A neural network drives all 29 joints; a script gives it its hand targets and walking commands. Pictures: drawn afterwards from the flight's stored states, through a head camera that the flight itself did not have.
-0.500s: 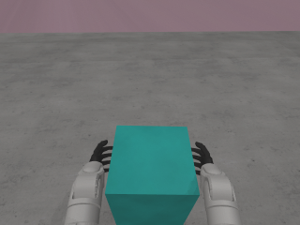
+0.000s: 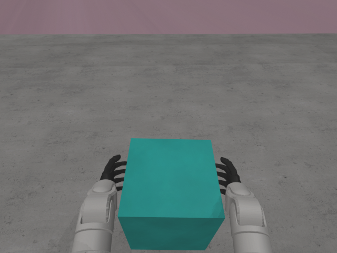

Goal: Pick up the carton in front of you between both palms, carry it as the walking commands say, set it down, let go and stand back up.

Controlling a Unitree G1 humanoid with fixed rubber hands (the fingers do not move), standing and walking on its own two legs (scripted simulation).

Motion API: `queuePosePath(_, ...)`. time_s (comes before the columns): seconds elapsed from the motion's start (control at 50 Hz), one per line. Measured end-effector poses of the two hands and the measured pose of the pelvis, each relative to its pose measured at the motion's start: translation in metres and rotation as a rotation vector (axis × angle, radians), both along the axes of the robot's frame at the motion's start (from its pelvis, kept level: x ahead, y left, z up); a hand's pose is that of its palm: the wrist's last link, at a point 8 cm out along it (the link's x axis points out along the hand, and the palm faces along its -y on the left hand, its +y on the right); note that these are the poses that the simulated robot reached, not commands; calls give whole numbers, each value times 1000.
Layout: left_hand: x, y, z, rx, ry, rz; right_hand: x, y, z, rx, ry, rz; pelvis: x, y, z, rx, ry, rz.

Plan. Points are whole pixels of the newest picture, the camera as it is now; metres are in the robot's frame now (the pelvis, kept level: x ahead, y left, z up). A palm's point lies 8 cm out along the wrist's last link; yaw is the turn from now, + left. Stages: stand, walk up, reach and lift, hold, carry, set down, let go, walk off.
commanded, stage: carry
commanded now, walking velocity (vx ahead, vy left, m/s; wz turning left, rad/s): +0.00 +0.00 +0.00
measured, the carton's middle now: (169, 196) +0.31 +0.00 -0.04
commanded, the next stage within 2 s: hold in 0.60 s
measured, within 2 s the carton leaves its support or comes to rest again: neither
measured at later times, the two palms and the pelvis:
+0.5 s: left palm (103, 188) +0.28 +0.16 +0.04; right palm (229, 190) +0.28 -0.14 +0.04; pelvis -0.01 +0.01 +0.00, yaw +0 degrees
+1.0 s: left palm (86, 206) +0.23 +0.18 +0.05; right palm (217, 183) +0.29 -0.11 +0.05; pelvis -0.02 -0.03 +0.01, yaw +11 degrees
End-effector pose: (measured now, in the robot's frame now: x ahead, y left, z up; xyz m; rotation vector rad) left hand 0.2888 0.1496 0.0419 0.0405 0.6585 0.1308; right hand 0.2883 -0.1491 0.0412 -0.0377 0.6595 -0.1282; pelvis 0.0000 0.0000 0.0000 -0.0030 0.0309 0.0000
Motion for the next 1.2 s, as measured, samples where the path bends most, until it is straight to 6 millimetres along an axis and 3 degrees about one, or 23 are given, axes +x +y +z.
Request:
queuePosePath(0.6, -10, 12, 0, 1, 1, 4, -9, 11, 0, -2, 1, 3, -10, 10, -1, -2, -4, 4)
queuePosePath(0.66, -15, 13, 0, 5, 6, 2, -13, 13, 1, -11, 5, 10, -12, 10, 4, -8, -65, 35)
queuePosePath(0.9, -56, 39, 7, 1, 2, 191, 2, 45, 9, -11, 0, 195, -20, -13, 9, 16, -157, 174)
queuePosePath(1.2, -52, 8, 16, 14, 6, 207, 8, 14, 12, 12, 3, 203, -18, -48, 8, 24, -172, 214)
